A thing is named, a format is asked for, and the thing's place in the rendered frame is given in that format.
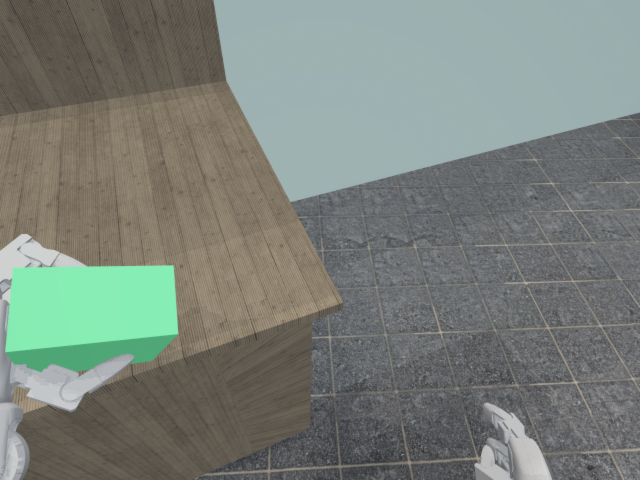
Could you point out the left robot hand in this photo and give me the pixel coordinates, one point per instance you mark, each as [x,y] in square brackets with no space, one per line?
[55,386]

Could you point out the robot left forearm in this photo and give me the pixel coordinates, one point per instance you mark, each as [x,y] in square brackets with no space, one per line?
[14,451]

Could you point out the table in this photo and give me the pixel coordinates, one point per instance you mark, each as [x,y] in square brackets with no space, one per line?
[122,144]

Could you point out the sponge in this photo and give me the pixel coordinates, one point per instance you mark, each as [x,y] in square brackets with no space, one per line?
[79,317]

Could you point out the right robot hand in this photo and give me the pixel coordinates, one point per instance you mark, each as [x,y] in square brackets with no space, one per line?
[522,460]

